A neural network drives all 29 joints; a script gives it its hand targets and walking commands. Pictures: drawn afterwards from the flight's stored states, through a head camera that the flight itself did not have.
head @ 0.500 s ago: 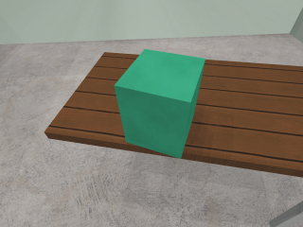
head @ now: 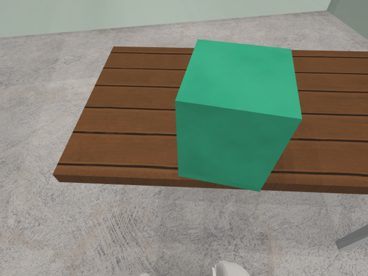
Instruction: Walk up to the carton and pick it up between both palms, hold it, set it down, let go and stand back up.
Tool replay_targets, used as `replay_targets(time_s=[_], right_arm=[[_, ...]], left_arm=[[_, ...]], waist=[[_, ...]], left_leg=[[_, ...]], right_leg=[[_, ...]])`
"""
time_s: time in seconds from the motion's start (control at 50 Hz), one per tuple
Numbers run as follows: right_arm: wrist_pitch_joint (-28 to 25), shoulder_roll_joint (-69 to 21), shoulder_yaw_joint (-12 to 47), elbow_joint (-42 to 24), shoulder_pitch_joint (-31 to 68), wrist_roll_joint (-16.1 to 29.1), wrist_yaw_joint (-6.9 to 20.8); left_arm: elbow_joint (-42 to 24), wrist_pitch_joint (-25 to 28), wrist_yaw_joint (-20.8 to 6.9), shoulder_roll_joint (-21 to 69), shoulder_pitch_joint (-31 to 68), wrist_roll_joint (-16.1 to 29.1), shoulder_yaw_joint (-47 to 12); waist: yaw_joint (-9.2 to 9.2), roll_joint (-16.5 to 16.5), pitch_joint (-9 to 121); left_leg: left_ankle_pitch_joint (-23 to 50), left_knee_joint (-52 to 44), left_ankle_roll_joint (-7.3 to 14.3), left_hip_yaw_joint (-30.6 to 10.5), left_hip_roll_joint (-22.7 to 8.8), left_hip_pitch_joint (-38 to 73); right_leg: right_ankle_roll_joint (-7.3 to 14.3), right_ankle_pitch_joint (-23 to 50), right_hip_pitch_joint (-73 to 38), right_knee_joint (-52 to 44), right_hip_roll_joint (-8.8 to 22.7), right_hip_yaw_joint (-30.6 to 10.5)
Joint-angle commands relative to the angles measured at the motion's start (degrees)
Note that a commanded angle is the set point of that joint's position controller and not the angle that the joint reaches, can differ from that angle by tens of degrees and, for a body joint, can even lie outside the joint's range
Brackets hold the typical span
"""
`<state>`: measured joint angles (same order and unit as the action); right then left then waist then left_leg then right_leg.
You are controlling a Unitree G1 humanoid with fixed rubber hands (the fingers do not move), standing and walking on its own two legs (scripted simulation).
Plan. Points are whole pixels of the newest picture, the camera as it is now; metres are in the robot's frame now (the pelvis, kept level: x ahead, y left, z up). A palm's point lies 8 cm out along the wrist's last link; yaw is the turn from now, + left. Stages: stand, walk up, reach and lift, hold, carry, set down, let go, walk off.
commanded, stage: walk up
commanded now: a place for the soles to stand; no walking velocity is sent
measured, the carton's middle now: (229, 118) +0.45 -0.08 +0.10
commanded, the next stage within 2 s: none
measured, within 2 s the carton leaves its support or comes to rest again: neither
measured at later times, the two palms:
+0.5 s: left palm out of the picture +0.15 +0.27 -0.13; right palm out of the picture +0.10 -0.18 -0.11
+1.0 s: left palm (91, 272) +0.17 +0.23 -0.09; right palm out of the picture +0.01 -0.20 -0.11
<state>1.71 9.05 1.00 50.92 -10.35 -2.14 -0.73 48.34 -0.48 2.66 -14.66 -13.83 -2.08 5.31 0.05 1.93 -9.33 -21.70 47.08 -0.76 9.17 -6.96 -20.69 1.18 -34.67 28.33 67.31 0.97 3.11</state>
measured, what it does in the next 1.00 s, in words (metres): steps on the spot, turning right: right foot, then left foot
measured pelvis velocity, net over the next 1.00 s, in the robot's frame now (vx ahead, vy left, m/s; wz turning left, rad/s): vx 0.03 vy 0.04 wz -0.28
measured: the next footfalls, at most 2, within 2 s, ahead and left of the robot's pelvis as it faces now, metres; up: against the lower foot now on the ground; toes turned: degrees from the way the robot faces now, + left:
right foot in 0.10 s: +0.10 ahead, -0.07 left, +0.00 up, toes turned -9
left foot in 0.38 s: +0.11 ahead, +0.17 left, +0.00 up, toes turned -16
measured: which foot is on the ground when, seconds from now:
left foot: down 0.00-0.12, up 0.14-0.36, down 0.38-1.00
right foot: up 0.00-0.08, down 0.10-0.42, up 0.44-0.66, down 0.68-1.00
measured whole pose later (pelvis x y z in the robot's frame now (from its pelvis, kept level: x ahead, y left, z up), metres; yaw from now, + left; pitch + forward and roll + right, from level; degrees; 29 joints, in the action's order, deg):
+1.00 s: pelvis +0.03 +0.04 +0.03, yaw -16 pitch -3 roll +2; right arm 0.6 12.0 -0.1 51.3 -15.3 -1.3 0.8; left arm 52.0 -0.1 -0.5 -8.8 -11.2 -0.4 0.1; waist -1.1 -0.5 -3.3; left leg -17.6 33.6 -2.0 10.3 -5.6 -12.2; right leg -0.6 -18.1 16.2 37.3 2.0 -1.2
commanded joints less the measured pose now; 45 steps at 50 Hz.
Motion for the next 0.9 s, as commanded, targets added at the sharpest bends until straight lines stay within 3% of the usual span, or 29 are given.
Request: replay_targets(time_s=[0.0,0.04,0.06,0.08,0.1,0.12,0.14,0.16,0.18,0.22,0.28,0.32,0.34,0.36,0.38,0.4,0.42,0.52,0.54,0.6,0.62,0.64,0.66,0.68,0.7,0.74,0.78,0.82,0.88], right_arm=[[-1.8,14.3,-2.6,-5.6,3.3,-0.2,-1.9],[-1.5,15.7,-2.9,-6.4,6.2,-0.1,-1.4],[-1.1,13.9,-2.5,-5.6,4.0,0.2,-1.2],[-0.5,9.7,-1.9,-7.3,3.9,1.0,-0.6],[0.7,9.4,-2.3,-8.7,5.9,1.6,-1.4],[1.2,10.2,-2.4,-8.0,5.5,1.4,-1.7],[1.0,10.3,-2.5,-8.2,6.6,1.1,-1.4],[0.6,10.0,-2.5,-7.7,4.9,1.0,-1.6],[0.4,9.8,-2.6,-6.7,3.2,0.1,-1.7],[0.1,8.9,-2.5,-6.7,1.4,0.2,-1.9],[-1.2,7.2,-2.1,-6.4,-1.4,0.8,-1.7],[-1.9,6.5,-2.4,-6.4,-3.4,0.8,-1.8],[-2.5,6.7,-2.7,-6.2,-4.6,0.6,-1.5],[-3.4,10.8,-3.7,-6.5,-6.2,0.5,-1.7],[-3.5,14.3,-4.0,-7.5,-2.9,1.7,-1.3],[-3.2,17.1,-5.0,-8.7,0.6,1.4,-1.7],[-2.9,14.9,-4.4,-9.4,1.9,1.3,-1.9],[-4.0,13.6,-4.8,-8.0,-1.8,-0.5,-2.2],[-4.0,13.3,-5.0,-8.0,-2.7,-0.1,-2.1],[-3.1,13.3,-4.5,-8.3,-1.0,0.0,-1.1],[-2.5,14.7,-4.9,-7.8,0.3,0.3,-0.7],[-2.1,13.6,-5.1,-7.9,1.2,0.3,-0.3],[-1.9,12.0,-4.1,-8.4,0.9,0.7,0.0],[-1.5,7.8,-3.1,-8.8,-1.3,1.1,0.5],[-0.6,6.2,-2.9,-9.1,-0.3,1.5,0.3],[-0.8,7.0,-3.0,-7.5,-0.8,0.8,0.7],[-1.9,8.3,-3.3,-7.5,-2.5,0.3,1.1],[-2.5,10.9,-3.4,-6.6,-2.8,0.6,1.0],[-2.9,10.9,-3.1,-5.0,-3.4,0.8,1.0]], left_arm=[[-4.4,0.5,-1.0,-1.8,-4.7,0.3,0.4],[-3.9,0.9,-1.7,-1.4,-9.2,1.3,0.2],[-3.6,1.4,-2.0,-3.2,-10.6,1.2,0.6],[-5.2,2.1,-2.0,-10.3,-9.5,1.8,1.8],[-6.0,1.4,-1.9,-13.3,-7.7,3.2,2.5],[-6.0,1.3,-1.4,-11.7,-6.0,3.7,2.2],[-6.0,1.1,-0.9,-8.5,-5.2,2.9,1.5],[-6.4,1.0,-0.5,-7.3,-3.1,3.0,0.9],[-7.2,0.9,-0.1,-6.2,-1.5,2.3,0.5],[-8.0,0.8,-0.6,-6.1,1.1,2.1,0.6],[-7.7,0.6,-1.4,-4.6,2.7,1.2,-0.2],[-7.9,0.1,-1.9,-5.4,5.6,1.3,-0.4],[-7.3,-0.5,-2.4,-5.8,6.3,1.6,-0.6],[-8.5,-0.4,-2.9,-3.2,6.9,2.2,-1.3],[-7.1,-1.0,-3.2,-1.9,4.0,1.6,-1.6],[-6.4,-2.0,-2.9,-2.4,1.0,1.7,-1.2],[-5.7,-2.3,-3.2,-3.4,3.1,1.3,-0.9],[-6.6,-0.2,-3.1,-1.6,4.7,1.2,-0.5],[-6.7,-0.2,-3.2,-2.3,5.8,1.5,-0.3],[-6.5,0.3,-3.1,0.7,3.3,1.7,-1.3],[-6.1,0.7,-3.0,1.0,2.2,1.5,-1.2],[-5.3,1.1,-2.7,0.9,-0.9,1.4,-1.4],[-4.5,1.8,-2.5,-2.7,-2.7,1.0,-0.5],[-5.2,2.0,-2.6,-5.7,-1.5,0.8,-0.4],[-5.1,1.3,-2.4,-7.6,-1.3,1.9,0.0],[-4.6,0.6,-1.9,-6.5,2.9,2.0,-0.6],[-3.7,0.3,-1.7,-4.3,4.5,2.0,-2.2],[-2.9,0.8,-2.3,-3.3,4.6,1.7,-2.6],[-0.9,1.5,-2.7,-3.8,1.9,1.4,-3.0]], waist=[[0.17,-8.9,11.1],[4.04,-8.8,12.2],[4.86,-3.0,14.0],[3.53,14.9,13.1],[4.46,13.2,14.1],[4.25,10.9,11.3],[3.64,8.2,8.2],[2.06,7.9,7.9],[2.18,7.1,8.4],[1.05,7.3,9.4],[0.09,6.5,13.5],[-1.70,6.7,15.0],[-2.99,3.5,16.0],[-3.14,-3.5,17.9],[-1.05,-10.9,15.1],[-1.25,-14.7,14.1],[-1.93,-11.7,10.9],[-2.31,-12.2,12.0],[-3.26,-14.1,12.9],[-1.02,-15.9,11.1],[0.31,-12.3,10.5],[1.25,-11.8,11.0],[2.60,-3.8,13.3],[0.17,2.3,16.1],[1.15,4.8,14.8],[-0.43,3.6,9.3],[-1.62,4.7,8.2],[-1.15,1.3,6.2],[0.41,0.5,7.1]], left_leg=[[18.2,-20.0,13.0,-16.9,-19.9,2.4],[19.6,-12.3,9.8,-10.6,-16.4,-2.2],[15.4,-2.9,7.6,-7.0,-13.2,-5.3],[-4.7,14.9,2.6,-0.9,-2.6,-14.7],[-19.7,16.5,1.1,-5.0,3.0,-14.2],[-19.2,20.2,0.9,-9.2,2.5,-12.6],[-19.2,21.4,0.8,-9.5,2.6,-14.9],[-16.7,20.7,1.0,-10.2,1.8,-15.2],[-14.6,19.1,1.1,-10.2,1.1,-15.9],[-13.0,17.0,1.6,-8.9,1.2,-9.8],[-8.7,3.3,1.6,-7.7,1.7,-3.0],[0.8,-6.8,2.8,-5.6,2.7,6.2],[10.1,-14.9,2.9,-6.4,2.7,12.9],[13.5,-19.4,4.7,-15.9,-4.3,16.1],[11.1,-25.0,10.0,-30.8,-14.9,11.6],[8.0,-27.3,16.8,-35.2,-19.6,5.0],[6.1,-27.9,17.6,-34.7,-20.7,5.0],[29.0,-20.8,13.7,-21.9,-17.0,16.6],[29.3,-20.1,12.5,-20.3,-15.6,17.5],[28.1,-18.3,10.0,-14.4,-13.1,10.5],[26.9,-15.6,8.4,-10.2,-12.0,6.8],[28.0,-13.2,6.4,-7.9,-10.2,4.7],[21.4,-8.4,4.0,-6.6,-8.5,-0.9],[6.1,-3.6,1.3,-3.5,-1.5,-3.0],[-5.2,-5.5,1.9,-4.9,0.8,3.7],[-3.3,-11.3,1.8,-5.7,1.2,6.3],[1.9,-18.0,2.3,-7.5,-1.0,11.9],[0.1,-22.8,3.5,-9.5,-4.3,7.9],[6.2,-23.9,3.2,-8.2,-4.2,6.4]], right_leg=[[0.1,6.8,-5.2,-14.5,3.0,-2.3],[0.9,18.4,-16.8,-28.5,1.6,-0.9],[1.0,24.9,-22.9,-36.1,3.3,-6.3],[3.7,33.1,-23.6,-44.2,15.9,-28.2],[9.6,34.0,-19.0,-48.8,20.5,-36.9],[13.1,28.6,-15.6,-48.4,20.0,-37.2],[14.4,30.0,-16.7,-48.0,19.0,-35.9],[13.7,33.9,-17.0,-45.8,17.4,-30.2],[11.9,31.6,-18.7,-45.3,16.9,-28.9],[12.5,33.1,-13.2,-44.3,15.6,-24.7],[9.9,45.5,-14.9,-38.6,12.5,-19.1],[7.7,40.0,-9.9,-36.6,10.7,-16.2],[5.5,35.0,-5.3,-33.9,9.2,-13.6],[2.7,27.9,-1.9,-27.7,6.7,-11.8],[-1.0,13.1,1.3,-19.6,-1.4,-4.0],[-1.4,1.8,-3.7,-11.5,-1.1,-4.9],[-2.1,-1.7,-0.6,-7.6,-0.8,-6.0],[-3.0,0.3,6.5,-11.0,1.6,-6.0],[-3.2,0.2,4.5,-12.3,1.7,-5.8],[-2.2,6.9,-4.0,-23.7,0.0,-1.4],[-2.1,17.7,-10.2,-31.5,-0.7,0.6],[-1.5,25.4,-14.3,-35.0,-0.2,-1.7],[-0.4,34.0,-21.2,-35.4,3.0,-7.5],[3.7,35.2,-20.8,-38.2,10.3,-20.5],[8.2,24.1,-10.9,-41.4,13.1,-24.2],[6.7,15.3,-7.1,-43.4,11.5,-21.7],[2.9,15.9,-2.5,-43.2,7.6,-14.7],[1.9,19.1,-6.4,-39.1,4.1,-9.2],[1.5,28.2,-11.8,-36.9,4.6,-9.6]])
